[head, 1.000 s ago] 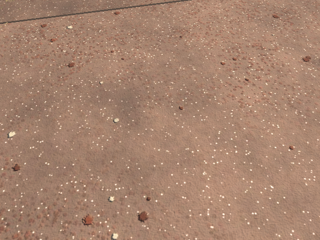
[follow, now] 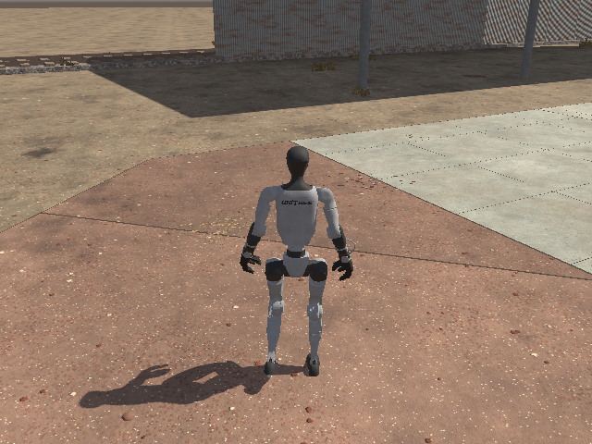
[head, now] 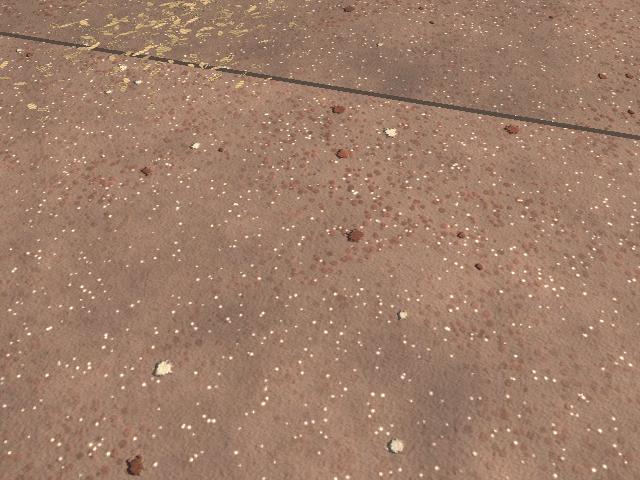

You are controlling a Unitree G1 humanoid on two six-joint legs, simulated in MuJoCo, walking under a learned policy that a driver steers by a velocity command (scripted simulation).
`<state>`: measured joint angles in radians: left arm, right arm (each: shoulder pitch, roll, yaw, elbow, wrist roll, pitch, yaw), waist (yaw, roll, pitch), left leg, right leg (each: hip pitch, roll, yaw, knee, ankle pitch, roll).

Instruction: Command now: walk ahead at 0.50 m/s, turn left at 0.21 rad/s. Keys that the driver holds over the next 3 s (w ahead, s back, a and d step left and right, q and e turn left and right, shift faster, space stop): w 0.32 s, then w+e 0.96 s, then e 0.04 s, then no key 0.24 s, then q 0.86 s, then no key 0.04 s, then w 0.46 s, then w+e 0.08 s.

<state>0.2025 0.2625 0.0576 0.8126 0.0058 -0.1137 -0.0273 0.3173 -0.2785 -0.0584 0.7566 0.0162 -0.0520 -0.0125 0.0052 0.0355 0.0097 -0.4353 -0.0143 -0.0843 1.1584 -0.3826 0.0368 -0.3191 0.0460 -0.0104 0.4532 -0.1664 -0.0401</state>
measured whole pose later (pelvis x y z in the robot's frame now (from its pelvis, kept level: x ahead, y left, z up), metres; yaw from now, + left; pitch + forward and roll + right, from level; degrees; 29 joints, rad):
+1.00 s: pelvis +0.53 -0.02 -0.02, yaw -18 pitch +1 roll +1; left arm 0.14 0.29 0.08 0.71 -0.02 -0.04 -0.04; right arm 0.26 -0.29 -0.06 0.81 0.02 -0.09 -0.01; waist -0.01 0.00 0.07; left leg -0.27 0.04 0.02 1.19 -0.46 -0.01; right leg -0.45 0.07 -0.03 0.61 -0.20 -0.10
